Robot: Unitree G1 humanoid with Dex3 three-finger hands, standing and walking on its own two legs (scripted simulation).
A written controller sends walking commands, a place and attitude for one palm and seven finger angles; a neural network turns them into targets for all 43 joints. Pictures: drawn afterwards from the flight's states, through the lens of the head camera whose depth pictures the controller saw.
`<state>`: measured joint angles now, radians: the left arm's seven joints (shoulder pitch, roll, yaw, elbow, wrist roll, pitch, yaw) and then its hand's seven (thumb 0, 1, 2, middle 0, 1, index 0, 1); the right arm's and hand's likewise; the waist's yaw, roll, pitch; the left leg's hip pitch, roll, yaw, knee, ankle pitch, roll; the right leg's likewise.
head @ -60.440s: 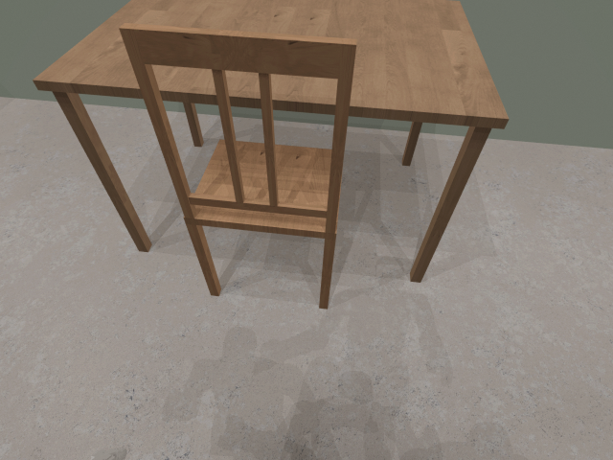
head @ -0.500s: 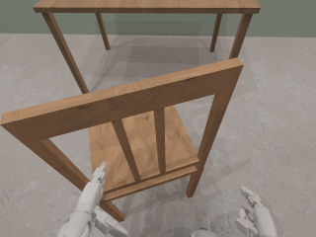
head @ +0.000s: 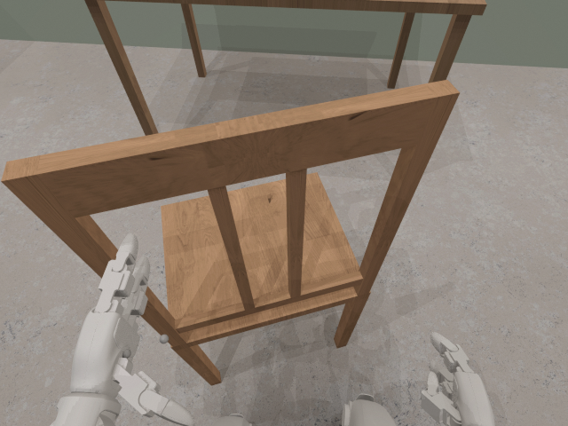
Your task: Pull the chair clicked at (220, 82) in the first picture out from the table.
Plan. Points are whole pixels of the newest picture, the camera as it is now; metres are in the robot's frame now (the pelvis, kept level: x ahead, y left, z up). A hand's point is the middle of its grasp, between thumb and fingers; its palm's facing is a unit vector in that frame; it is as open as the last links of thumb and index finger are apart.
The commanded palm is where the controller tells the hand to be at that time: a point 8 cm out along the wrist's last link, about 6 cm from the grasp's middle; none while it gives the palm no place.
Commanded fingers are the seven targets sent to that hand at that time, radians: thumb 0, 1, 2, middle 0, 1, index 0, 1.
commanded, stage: draw the hand back to the body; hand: left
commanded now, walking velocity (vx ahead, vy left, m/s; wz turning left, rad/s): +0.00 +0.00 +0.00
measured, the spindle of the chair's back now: (236, 260) +0.35 +0.10 +0.00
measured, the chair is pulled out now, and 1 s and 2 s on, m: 0.68 0.68 0.68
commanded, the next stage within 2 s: step back with the hand held close in 1.28 s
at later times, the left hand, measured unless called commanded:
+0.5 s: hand (130, 328) +0.21 +0.18 +0.12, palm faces +0.07 -0.93 -0.36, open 14.8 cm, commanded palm +0.17 +0.26 +0.17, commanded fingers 0.00 0.21 0.57 -0.10 -0.16 -0.10 -0.16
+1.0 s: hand (68, 304) +0.22 +0.22 +0.15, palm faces +0.16 -0.83 -0.53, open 7.3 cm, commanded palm +0.19 +0.29 +0.24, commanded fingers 0.00 0.90 0.90 -0.20 -0.30 -0.20 -0.30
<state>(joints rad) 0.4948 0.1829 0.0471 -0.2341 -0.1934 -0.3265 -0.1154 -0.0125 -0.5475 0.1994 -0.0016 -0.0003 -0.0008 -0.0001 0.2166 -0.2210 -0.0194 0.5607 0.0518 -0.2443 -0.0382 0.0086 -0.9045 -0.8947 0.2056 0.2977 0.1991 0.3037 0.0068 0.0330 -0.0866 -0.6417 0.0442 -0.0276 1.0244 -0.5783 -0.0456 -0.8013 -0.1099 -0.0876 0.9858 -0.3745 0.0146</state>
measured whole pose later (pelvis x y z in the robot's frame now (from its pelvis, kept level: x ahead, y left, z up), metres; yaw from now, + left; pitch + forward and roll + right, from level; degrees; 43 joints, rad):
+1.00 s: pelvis +0.04 +0.00 +0.06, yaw -3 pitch -3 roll -1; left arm 0.62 0.43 0.18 -0.44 -0.05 0.05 0.11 0.01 0.74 0.83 -0.45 -0.40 -0.39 -0.34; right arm 0.17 -0.23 -0.01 0.67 0.03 -0.20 -0.11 0.01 -0.91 -0.89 0.21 0.30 0.20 0.30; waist 0.06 0.10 0.10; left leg -0.02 0.08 0.04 0.46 -0.38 -0.05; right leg -0.23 -0.04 -0.07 0.51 -0.22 0.01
